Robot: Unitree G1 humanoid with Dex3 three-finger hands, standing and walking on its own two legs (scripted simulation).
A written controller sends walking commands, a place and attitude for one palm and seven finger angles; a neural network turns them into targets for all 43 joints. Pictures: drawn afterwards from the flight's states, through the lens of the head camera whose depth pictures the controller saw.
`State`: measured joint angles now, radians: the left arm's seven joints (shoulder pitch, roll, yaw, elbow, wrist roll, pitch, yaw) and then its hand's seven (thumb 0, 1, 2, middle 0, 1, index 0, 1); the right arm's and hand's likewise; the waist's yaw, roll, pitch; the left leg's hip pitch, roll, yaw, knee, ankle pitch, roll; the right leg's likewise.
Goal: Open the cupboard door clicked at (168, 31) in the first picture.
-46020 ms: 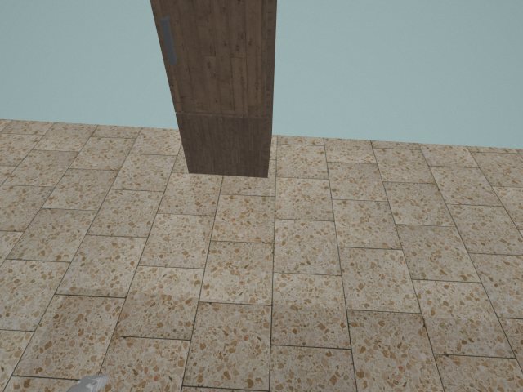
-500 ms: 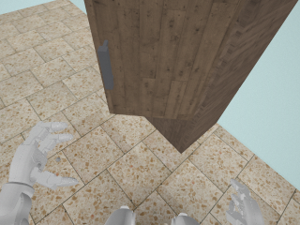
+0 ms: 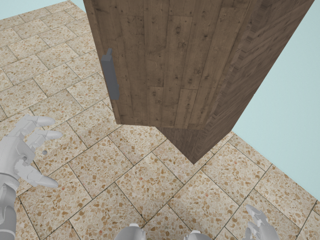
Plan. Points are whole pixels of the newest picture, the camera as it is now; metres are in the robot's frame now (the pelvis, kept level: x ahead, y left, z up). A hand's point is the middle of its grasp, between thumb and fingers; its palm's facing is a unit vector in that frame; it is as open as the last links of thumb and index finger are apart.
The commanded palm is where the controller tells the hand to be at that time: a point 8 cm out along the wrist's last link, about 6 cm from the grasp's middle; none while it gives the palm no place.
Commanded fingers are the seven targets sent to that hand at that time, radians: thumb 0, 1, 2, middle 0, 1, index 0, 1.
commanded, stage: raise the hand with hooked fingers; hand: left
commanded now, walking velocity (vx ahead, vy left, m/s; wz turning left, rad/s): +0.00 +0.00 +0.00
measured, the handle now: (112, 75) +0.58 +0.19 +0.04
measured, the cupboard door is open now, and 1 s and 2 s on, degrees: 45 45 45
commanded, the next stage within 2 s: move the hooked fingers beside the handle in 0.42 s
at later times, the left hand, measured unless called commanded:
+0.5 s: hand (54, 154) +0.29 +0.26 +0.06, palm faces +0.02 -1.00 -0.03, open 14.0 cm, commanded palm +0.26 +0.31 +0.06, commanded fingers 0.00 -0.50 0.30 -0.30 -1.20 -0.30 -1.20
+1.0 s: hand (68, 127) +0.36 +0.25 +0.06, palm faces +0.01 -1.00 -0.03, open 14.0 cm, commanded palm +0.34 +0.30 +0.05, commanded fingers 0.00 -0.50 0.30 -0.30 -1.20 -0.30 -1.20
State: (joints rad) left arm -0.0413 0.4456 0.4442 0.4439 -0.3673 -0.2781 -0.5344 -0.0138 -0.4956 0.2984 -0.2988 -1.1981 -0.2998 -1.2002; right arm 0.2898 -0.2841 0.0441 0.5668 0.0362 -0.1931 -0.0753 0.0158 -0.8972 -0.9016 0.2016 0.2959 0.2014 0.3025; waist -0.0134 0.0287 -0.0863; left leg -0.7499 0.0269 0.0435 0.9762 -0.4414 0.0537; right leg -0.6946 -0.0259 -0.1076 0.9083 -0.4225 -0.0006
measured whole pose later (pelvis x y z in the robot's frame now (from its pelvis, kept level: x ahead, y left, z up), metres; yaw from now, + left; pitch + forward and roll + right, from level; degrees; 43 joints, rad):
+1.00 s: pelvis +0.00 -0.01 +0.00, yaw -1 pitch +15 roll -2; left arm -0.28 0.45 0.46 0.67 -0.30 -0.32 -0.49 -0.01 -0.50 0.30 -0.30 -1.20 -0.30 -1.20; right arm 0.31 -0.28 0.04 0.58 0.03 -0.14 -0.07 0.01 -0.90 -0.90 0.20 0.30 0.20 0.30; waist -0.05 0.02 -0.09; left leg -0.79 0.04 0.06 0.98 -0.44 0.04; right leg -0.76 -0.01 -0.09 0.94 -0.43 -0.02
